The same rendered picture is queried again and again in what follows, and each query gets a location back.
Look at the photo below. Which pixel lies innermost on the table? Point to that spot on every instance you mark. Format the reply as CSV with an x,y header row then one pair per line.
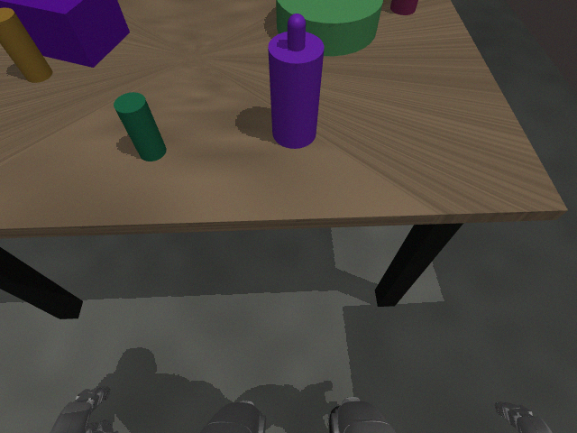
x,y
411,130

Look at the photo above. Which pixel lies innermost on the right robot hand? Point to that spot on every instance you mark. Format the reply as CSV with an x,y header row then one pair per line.
x,y
521,418

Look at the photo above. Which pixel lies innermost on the left robot hand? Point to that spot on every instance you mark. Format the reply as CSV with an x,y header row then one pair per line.
x,y
75,416

